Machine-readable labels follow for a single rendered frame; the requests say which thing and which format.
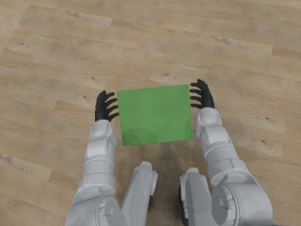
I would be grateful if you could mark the robot right shin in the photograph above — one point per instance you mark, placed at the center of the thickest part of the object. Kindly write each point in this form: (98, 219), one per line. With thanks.
(190, 170)

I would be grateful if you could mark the robot right upper arm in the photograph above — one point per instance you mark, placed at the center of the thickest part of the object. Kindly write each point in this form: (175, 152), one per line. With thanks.
(241, 204)

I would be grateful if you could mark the robot right hand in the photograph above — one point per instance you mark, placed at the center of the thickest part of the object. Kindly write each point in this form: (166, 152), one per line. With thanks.
(206, 98)

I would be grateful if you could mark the robot left hand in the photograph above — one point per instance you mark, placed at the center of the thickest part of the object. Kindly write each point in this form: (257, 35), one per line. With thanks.
(101, 110)

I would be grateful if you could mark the right robot forearm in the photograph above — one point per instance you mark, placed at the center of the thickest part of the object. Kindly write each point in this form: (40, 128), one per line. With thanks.
(224, 165)

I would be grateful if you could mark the carton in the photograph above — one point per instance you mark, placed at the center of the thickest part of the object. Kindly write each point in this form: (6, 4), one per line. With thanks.
(155, 115)

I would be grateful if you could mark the robot left upper arm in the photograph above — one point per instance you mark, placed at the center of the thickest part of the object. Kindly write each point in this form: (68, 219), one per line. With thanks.
(102, 210)

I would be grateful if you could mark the right robot foot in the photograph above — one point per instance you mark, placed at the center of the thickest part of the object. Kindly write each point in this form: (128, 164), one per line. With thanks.
(185, 220)

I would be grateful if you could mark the left robot forearm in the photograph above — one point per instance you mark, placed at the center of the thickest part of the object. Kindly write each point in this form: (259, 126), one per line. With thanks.
(98, 173)

